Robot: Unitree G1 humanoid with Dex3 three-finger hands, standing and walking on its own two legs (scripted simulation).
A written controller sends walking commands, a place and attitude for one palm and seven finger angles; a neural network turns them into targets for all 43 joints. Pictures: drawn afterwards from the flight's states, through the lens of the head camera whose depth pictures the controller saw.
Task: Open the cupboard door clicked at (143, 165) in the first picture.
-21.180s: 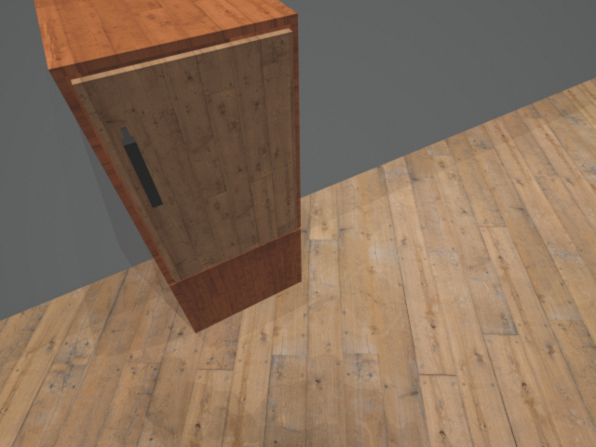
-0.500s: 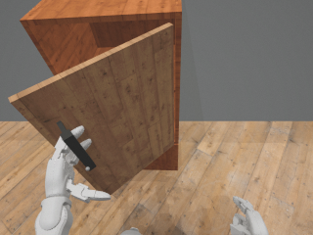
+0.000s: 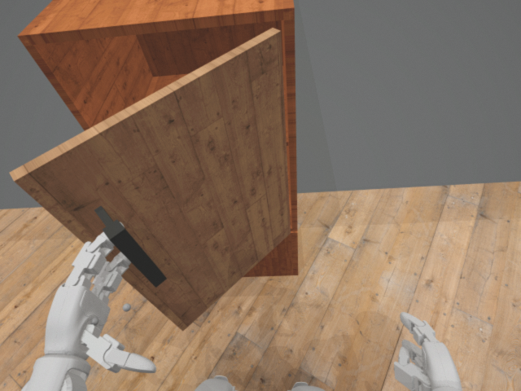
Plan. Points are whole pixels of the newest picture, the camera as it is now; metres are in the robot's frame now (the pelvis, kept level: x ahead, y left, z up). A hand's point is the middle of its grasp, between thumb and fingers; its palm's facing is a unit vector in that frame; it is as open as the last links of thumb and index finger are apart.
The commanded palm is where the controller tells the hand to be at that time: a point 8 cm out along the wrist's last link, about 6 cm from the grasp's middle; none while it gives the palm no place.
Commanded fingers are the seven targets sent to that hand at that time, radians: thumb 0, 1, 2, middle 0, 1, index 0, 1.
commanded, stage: slide the hand sideways off the handle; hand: left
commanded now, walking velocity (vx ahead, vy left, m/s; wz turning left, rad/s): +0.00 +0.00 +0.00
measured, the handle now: (132, 248) +0.31 +0.20 +0.08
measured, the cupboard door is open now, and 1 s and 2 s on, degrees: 43 42 42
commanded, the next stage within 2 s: draw the hand back to the body in 0.56 s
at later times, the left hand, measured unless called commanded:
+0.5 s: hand (58, 346) +0.18 +0.26 +0.07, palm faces +0.04 -1.00 +0.01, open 16.3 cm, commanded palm +0.14 +0.31 +0.07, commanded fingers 0.00 -0.50 0.30 -0.15 -0.30 -0.15 -0.30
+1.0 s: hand (4, 343) +0.17 +0.30 +0.11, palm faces +0.01 -1.00 -0.02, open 16.4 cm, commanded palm +0.14 +0.35 +0.12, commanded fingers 0.00 -0.50 0.30 -0.15 -0.30 -0.15 -0.30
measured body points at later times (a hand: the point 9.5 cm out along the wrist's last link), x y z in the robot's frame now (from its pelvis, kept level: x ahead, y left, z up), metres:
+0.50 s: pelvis -0.01 +0.09 +0.00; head +0.03 +0.07 +0.45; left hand +0.17 +0.31 +0.07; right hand +0.19 -0.15 -0.07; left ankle -0.01 +0.20 -0.68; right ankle -0.01 +0.01 -0.68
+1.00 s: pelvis -0.02 +0.17 +0.00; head -0.01 +0.18 +0.45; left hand +0.17 +0.35 +0.11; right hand +0.15 -0.04 -0.06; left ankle -0.01 +0.20 -0.68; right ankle -0.01 +0.01 -0.68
